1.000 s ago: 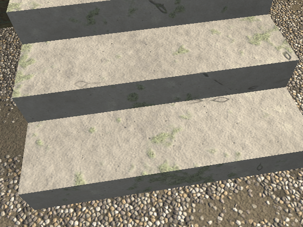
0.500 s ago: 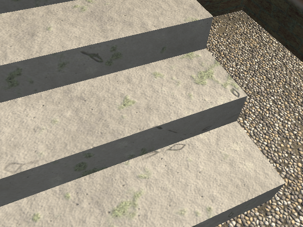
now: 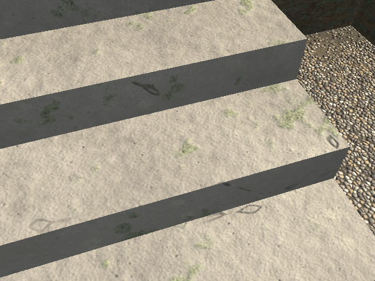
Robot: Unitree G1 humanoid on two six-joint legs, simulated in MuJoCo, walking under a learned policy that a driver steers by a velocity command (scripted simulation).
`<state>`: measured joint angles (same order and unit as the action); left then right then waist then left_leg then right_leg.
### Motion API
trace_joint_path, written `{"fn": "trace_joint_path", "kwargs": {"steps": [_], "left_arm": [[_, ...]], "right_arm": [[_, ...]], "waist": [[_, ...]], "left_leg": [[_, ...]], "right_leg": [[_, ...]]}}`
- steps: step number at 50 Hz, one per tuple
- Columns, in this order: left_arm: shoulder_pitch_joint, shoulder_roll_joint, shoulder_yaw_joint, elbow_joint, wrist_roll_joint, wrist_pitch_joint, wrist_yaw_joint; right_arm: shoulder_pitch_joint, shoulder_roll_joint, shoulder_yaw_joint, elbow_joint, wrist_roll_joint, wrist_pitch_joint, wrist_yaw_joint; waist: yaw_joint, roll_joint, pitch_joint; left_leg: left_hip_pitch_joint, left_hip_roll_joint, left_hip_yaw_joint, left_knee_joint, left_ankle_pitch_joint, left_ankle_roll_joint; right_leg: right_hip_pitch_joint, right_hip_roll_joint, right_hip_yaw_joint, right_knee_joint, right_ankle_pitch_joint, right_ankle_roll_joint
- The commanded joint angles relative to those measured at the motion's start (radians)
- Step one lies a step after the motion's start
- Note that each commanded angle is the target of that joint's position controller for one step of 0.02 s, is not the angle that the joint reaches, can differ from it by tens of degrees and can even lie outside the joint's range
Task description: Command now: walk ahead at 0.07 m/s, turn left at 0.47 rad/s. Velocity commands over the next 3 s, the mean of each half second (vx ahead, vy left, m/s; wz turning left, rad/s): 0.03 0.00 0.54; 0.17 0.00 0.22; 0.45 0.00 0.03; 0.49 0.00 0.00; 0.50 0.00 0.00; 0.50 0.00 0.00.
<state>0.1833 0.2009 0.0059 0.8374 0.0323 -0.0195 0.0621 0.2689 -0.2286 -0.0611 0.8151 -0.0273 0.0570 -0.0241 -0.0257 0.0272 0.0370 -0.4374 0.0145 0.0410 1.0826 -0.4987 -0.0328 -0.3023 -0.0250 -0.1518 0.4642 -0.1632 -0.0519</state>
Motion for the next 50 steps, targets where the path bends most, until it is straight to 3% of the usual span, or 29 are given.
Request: {"fn": "trace_joint_path", "kwargs": {"steps": [1, 3, 5, 6, 7, 8, 9, 10, 11, 12, 13, 14, 17, 24, 28, 31, 33, 34, 35, 36, 38, 40, 41, 42, 44, 45, 46, 47, 50], "left_arm": [[0.002, 0.139, 0.043, -0.061, 0.006, -0.003, 0.005], [0.007, 0.154, 0.054, -0.066, 0.0, 0.007, 0.005], [-0.006, 0.176, 0.065, -0.07, -0.008, 0.027, -0.001], [-0.065, 0.191, 0.078, -0.101, -0.081, 0.038, 0.007], [-0.004, 0.145, 0.072, -0.1, -0.065, 0.045, 0.008], [-0.093, 0.122, 0.065, -0.158, -0.037, 0.039, 0.02], [-0.151, 0.141, 0.08, -0.168, -0.038, 0.039, 0.022], [-0.116, 0.151, 0.087, -0.158, -0.05, 0.043, 0.018], [-0.082, 0.152, 0.093, -0.128, -0.041, 0.045, 0.021], [-0.085, 0.169, 0.097, -0.13, -0.017, 0.043, 0.022], [-0.08, 0.158, 0.096, -0.131, -0.006, 0.039, 0.018], [-0.067, 0.134, 0.089, -0.134, -0.007, 0.036, 0.012], [-0.107, 0.1, 0.068, -0.171, -0.024, 0.031, 0.008], [-0.164, 0.102, 0.06, -0.212, -0.036, 0.025, -0.009], [-0.158, 0.112, 0.062, -0.211, -0.044, 0.012, -0.026], [-0.147, 0.111, 0.064, -0.215, -0.045, -0.005, -0.041], [-0.102, 0.111, 0.068, -0.2, -0.03, -0.016, -0.048], [-0.06, 0.125, 0.067, -0.202, -0.005, -0.021, -0.049], [-0.044, 0.141, 0.052, -0.198, 0.041, -0.001, -0.038], [-0.049, 0.123, 0.048, -0.201, 0.042, 0.002, -0.038], [-0.139, 0.078, 0.033, -0.211, 0.025, -0.003, -0.046], [-0.162, 0.09, 0.034, -0.212, 0.016, -0.004, -0.049], [-0.148, 0.103, 0.039, -0.213, 0.009, 0.0, -0.05], [-0.122, 0.109, 0.044, -0.212, -0.001, 0.0, -0.051], [-0.088, 0.101, 0.047, -0.214, -0.01, -0.012, -0.05], [-0.063, 0.092, 0.048, -0.222, -0.019, -0.019, -0.053], [-0.089, 0.098, 0.049, -0.223, -0.012, -0.021, -0.054], [-0.119, 0.082, 0.046, -0.24, -0.007, -0.019, -0.056], [-0.095, 0.067, 0.045, -0.251, -0.005, -0.02, -0.061]], "right_arm": [[0.053, -0.033, -0.006, -0.06, 0.006, 0.013, 0.001], [0.079, -0.039, -0.006, -0.07, 0.009, 0.011, 0.0], [0.088, -0.042, -0.007, -0.078, 0.008, 0.003, 0.007], [0.014, -0.108, -0.027, -0.106, 0.053, 0.015, 0.005], [0.019, -0.183, -0.044, -0.124, 0.049, 0.018, -0.009], [0.055, -0.265, -0.055, -0.166, 0.011, -0.002, -0.013], [0.055, -0.237, -0.045, -0.166, -0.025, -0.036, -0.004], [-0.023, -0.216, -0.038, -0.168, -0.018, -0.059, 0.0], [-0.1, -0.192, -0.036, -0.186, 0.005, -0.067, -0.001], [-0.129, -0.167, -0.026, -0.198, 0.022, -0.069, -0.004], [-0.133, -0.154, -0.02, -0.204, 0.023, -0.065, -0.01], [-0.116, -0.153, -0.019, -0.21, 0.018, -0.06, -0.014], [-0.054, -0.156, -0.022, -0.227, 0.015, -0.048, -0.025], [-0.086, -0.187, -0.047, -0.304, 0.018, -0.018, -0.033], [-0.116, -0.159, -0.039, -0.323, 0.021, -0.019, -0.022], [-0.119, -0.147, -0.035, -0.317, 0.022, -0.024, -0.018], [-0.121, -0.144, -0.034, -0.313, 0.034, -0.028, -0.021], [-0.099, -0.109, -0.022, -0.31, 0.021, -0.036, -0.02], [-0.03, -0.046, -0.005, -0.304, -0.01, -0.042, 0.01], [-0.093, -0.09, -0.017, -0.311, -0.02, -0.036, 0.02], [-0.088, -0.076, -0.013, -0.282, -0.017, -0.034, 0.038], [-0.082, -0.049, -0.001, -0.265, -0.016, -0.044, 0.048], [-0.084, -0.038, 0.004, -0.251, -0.015, -0.051, 0.048], [-0.097, -0.031, 0.008, -0.244, -0.019, -0.058, 0.044], [-0.104, -0.044, 0.01, -0.244, -0.025, -0.078, 0.03], [-0.109, -0.076, -0.001, -0.232, -0.02, -0.085, 0.025], [-0.082, -0.065, -0.004, -0.219, -0.009, -0.091, 0.027], [-0.087, -0.047, 0.004, -0.217, -0.005, -0.095, 0.03], [-0.115, -0.05, 0.004, -0.228, -0.004, -0.098, 0.028]], "waist": [[0.009, -0.183, -0.122], [0.01, -0.196, -0.139], [-0.01, -0.14, -0.113], [-0.005, -0.041, -0.073], [0.026, 0.213, -0.072], [-0.035, 0.357, -0.034], [-0.049, 0.204, -0.036], [0.009, 0.145, 0.017], [0.039, 0.073, 0.026], [0.044, 0.029, 0.008], [0.049, 0.025, -0.034], [0.047, 0.032, -0.079], [0.012, 0.054, -0.132], [-0.003, 0.125, -0.144], [-0.011, 0.154, -0.158], [-0.008, 0.148, -0.155], [0.024, 0.105, -0.14], [0.03, 0.04, -0.177], [-0.005, -0.161, -0.147], [0.042, -0.222, -0.116], [0.0, -0.161, -0.076], [-0.01, -0.224, -0.055], [-0.004, -0.218, -0.055], [0.003, -0.193, -0.059], [0.009, -0.143, -0.092], [0.038, -0.077, -0.088], [0.013, -0.074, -0.078], [0.011, -0.055, -0.043], [0.028, 0.036, -0.026]], "left_leg": [[0.099, 0.008, 0.016, -0.159, -0.015, 0.017], [0.172, 0.004, 0.037, -0.252, 0.035, 0.04], [0.234, -0.021, 0.076, -0.476, 0.097, 0.067], [0.226, -0.015, 0.016, -0.596, 0.211, 0.101], [0.328, 0.126, -0.238, -0.714, 0.393, 0.175], [0.228, 0.391, -0.631, -0.813, 0.611, 0.403], [0.157, 0.401, -0.637, -0.84, 0.582, 0.469], [0.162, 0.332, -0.506, -0.803, 0.524, 0.389], [0.173, 0.257, -0.423, -0.748, 0.508, 0.308], [0.202, 0.23, -0.386, -0.714, 0.586, 0.269], [0.212, 0.208, -0.358, -0.686, 0.697, 0.26], [0.242, 0.194, -0.34, -0.664, 0.781, 0.261], [0.362, 0.184, -0.345, -0.636, 0.902, 0.264], [0.315, 0.161, -0.459, -0.653, 0.696, 0.241], [0.278, 0.148, -0.487, -0.651, 0.662, 0.247], [0.281, 0.133, -0.517, -0.652, 0.613, 0.249], [0.2, 0.088, -0.499, -0.652, 0.488, 0.202], [0.101, 0.053, -0.462, -0.616, 0.273, 0.149], [-0.031, -0.087, -0.289, -0.506, 0.061, 0.071], [0.023, -0.126, -0.2, -0.379, -0.03, 0.041], [0.13, -0.072, -0.174, -0.339, 0.09, 0.02], [0.195, -0.069, -0.111, -0.49, 0.165, 0.028], [0.227, -0.084, -0.074, -0.592, 0.2, 0.037], [0.268, -0.092, -0.06, -0.682, 0.244, 0.046], [0.342, -0.026, -0.129, -0.7, 0.299, 0.055], [0.321, -0.015, -0.148, -0.647, 0.287, 0.067], [0.256, -0.023, -0.151, -0.649, 0.225, 0.081], [0.206, -0.013, -0.159, -0.664, 0.213, 0.092], [0.176, 0.004, -0.203, -0.698, 0.18, 0.108]], "right_leg": [[0.067, -0.269, 0.157, -0.1, 0.31, -0.16], [0.05, -0.289, 0.151, -0.075, 0.297, -0.152], [0.025, -0.277, 0.126, -0.008, 0.161, -0.103], [-0.046, -0.256, 0.129, 0.064, -0.012, -0.055], [-0.23, -0.154, 0.004, 0.361, -0.295, 0.051], [-0.406, 0.039, 0.042, 0.68, -0.524, 0.143], [-0.402, 0.046, 0.192, 0.929, -0.535, 0.154], [-0.459, 0.015, 0.228, 0.95, -0.416, 0.144], [-0.472, 0.006, 0.22, 0.961, -0.329, 0.147], [-0.492, 0.004, 0.219, 0.93, -0.261, 0.152], [-0.453, 0.018, 0.208, 0.947, -0.209, 0.159], [-0.429, 0.031, 0.199, 0.954, -0.177, 0.164], [-0.446, 0.048, 0.195, 0.84, -0.174, 0.175], [-0.287, 0.074, 0.205, 0.474, -0.213, 0.165], [-0.159, 0.066, 0.194, 0.33, -0.235, 0.131], [-0.072, 0.055, 0.188, 0.154, -0.217, 0.099], [0.092, 0.043, 0.182, -0.075, -0.01, 0.058], [0.238, -0.051, 0.253, -0.111, 0.046, 0.022], [0.302, -0.243, 0.466, -0.157, 0.123, -0.062], [0.128, -0.334, 0.556, -0.232, 0.121, -0.163], [0.018, -0.226, 0.437, -0.263, -0.099, -0.122], [0.022, -0.119, 0.333, -0.245, -0.149, -0.06], [0.05, -0.092, 0.31, -0.217, -0.145, -0.049], [0.066, -0.083, 0.306, -0.188, -0.137, -0.037], [0.065, -0.088, 0.324, -0.141, -0.104, -0.016], [0.068, -0.041, 0.288, -0.134, -0.129, -0.004], [0.103, -0.016, 0.249, -0.102, -0.172, 0.003], [0.107, -0.015, 0.235, -0.074, -0.165, 0.0], [0.113, 0.008, 0.198, -0.002, -0.123, -0.004]]}}
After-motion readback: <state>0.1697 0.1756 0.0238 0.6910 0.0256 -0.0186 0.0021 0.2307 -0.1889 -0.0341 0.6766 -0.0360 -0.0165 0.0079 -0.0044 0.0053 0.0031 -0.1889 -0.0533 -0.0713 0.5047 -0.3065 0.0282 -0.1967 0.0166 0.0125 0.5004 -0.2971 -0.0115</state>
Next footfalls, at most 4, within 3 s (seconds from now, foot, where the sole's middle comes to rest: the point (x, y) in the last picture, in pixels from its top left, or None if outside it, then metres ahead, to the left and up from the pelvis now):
0.14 left None -0.07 0.10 -0.77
0.68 right None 0.03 -0.10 -0.77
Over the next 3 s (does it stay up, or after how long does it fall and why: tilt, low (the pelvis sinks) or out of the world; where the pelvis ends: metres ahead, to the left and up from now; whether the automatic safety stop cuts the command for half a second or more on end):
stays up -0.03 -0.01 0.01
